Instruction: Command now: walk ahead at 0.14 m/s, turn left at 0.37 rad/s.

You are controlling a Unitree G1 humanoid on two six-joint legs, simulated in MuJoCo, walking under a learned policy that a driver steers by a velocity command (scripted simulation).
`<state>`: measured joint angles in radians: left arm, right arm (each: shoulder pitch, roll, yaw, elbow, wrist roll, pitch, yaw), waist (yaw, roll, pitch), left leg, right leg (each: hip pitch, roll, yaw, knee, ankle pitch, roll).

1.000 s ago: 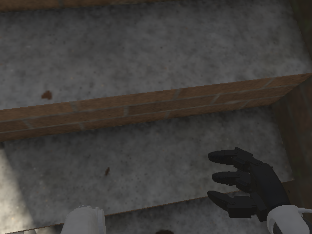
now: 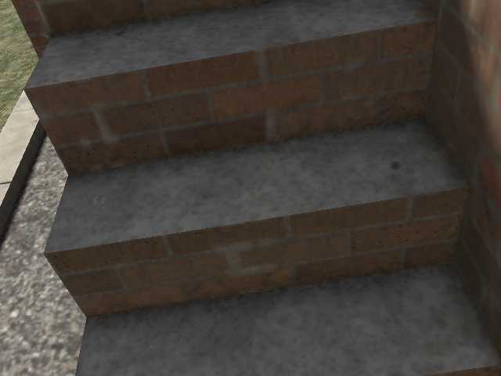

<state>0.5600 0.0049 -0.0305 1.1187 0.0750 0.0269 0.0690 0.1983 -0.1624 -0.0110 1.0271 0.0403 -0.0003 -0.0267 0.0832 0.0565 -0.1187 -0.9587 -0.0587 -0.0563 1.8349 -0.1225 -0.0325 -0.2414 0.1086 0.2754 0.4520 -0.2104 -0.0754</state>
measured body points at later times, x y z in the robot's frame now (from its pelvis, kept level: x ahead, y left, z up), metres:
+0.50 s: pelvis +0.05 +0.10 +0.00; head +0.07 +0.13 +0.45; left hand +0.11 +0.39 -0.13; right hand +0.25 -0.11 -0.11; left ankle -0.02 +0.20 -0.75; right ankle +0.03 -0.04 -0.42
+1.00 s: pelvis +0.08 +0.07 +0.07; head +0.07 +0.09 +0.52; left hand +0.12 +0.32 -0.06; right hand +0.31 -0.13 +0.02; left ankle +0.01 +0.14 -0.66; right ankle +0.11 -0.07 -0.47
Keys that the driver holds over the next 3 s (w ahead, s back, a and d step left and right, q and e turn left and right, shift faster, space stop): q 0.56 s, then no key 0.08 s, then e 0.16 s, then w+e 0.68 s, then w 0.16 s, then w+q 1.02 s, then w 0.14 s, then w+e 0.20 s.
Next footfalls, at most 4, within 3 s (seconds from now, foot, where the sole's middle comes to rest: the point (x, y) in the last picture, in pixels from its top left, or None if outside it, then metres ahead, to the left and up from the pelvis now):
0.30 left None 0.02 0.21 -0.79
0.76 right None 0.17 -0.05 -0.57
1.06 left None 0.00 0.14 -0.79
1.52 left None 0.00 0.11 -0.79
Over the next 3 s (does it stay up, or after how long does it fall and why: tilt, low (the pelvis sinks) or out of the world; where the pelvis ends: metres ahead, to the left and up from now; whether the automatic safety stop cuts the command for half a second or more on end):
stays up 0.01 0.05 -0.03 its command is cut before an obstacle after 1.8 s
